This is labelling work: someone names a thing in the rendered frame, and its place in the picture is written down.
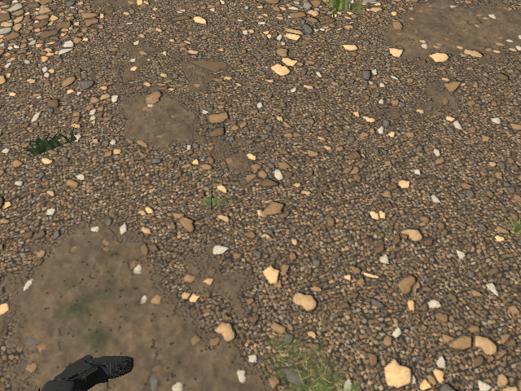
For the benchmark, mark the left robot hand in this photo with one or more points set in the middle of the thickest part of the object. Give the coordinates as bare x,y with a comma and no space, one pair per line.
86,372

